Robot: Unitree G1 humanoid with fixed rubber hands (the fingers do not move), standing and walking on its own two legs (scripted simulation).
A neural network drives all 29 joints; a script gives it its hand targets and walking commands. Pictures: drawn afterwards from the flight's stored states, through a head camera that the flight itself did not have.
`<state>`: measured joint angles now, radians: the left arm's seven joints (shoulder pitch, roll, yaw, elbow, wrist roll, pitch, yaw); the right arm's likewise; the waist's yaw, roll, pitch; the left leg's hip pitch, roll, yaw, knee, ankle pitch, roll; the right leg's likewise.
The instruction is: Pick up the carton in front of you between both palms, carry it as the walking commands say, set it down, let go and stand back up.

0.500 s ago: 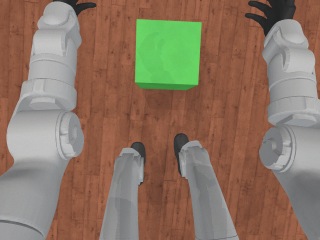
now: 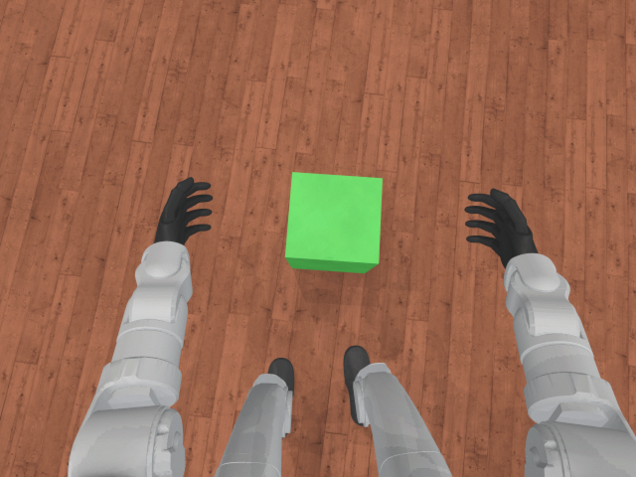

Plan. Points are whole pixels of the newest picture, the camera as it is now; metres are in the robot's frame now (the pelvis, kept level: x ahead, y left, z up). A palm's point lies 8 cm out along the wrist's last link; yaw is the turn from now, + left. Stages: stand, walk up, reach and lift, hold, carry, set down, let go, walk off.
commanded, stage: let go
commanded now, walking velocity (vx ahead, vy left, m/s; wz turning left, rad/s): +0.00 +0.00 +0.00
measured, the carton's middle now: (332, 228) +0.49 -0.05 -0.59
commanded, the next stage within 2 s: stand in 0.96 s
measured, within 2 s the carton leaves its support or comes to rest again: neither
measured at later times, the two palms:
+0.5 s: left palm (81, 384) +0.23 +0.24 -0.02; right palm (554, 394) +0.19 -0.22 -0.01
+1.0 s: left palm (77, 409) +0.20 +0.25 -0.02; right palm (571, 389) +0.20 -0.23 -0.01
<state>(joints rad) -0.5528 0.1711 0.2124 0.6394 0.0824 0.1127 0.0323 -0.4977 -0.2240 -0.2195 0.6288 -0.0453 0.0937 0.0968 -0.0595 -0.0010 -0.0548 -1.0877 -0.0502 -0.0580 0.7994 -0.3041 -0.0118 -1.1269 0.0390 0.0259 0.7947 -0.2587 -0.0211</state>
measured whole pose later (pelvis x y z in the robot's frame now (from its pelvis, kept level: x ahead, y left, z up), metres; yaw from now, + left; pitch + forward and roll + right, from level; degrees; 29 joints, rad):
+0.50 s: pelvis +0.04 +0.02 +0.06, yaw -2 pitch +4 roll +0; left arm 0.17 0.20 0.06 0.48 0.01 0.03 -0.04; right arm 0.22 -0.21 -0.04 0.44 0.02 0.03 0.08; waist -0.02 0.00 0.04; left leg -0.24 -0.04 -0.04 0.46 -0.28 0.02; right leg -0.28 0.03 0.06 0.44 -0.23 0.00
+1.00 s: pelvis +0.04 +0.01 +0.05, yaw -2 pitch -3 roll +0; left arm 0.22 0.22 0.02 0.50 0.02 0.09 -0.02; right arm 0.21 -0.24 -0.03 0.43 -0.02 0.17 0.01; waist 0.00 0.01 0.06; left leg -0.11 -0.03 -0.05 0.50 -0.32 0.02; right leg -0.15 0.04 0.05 0.49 -0.28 -0.01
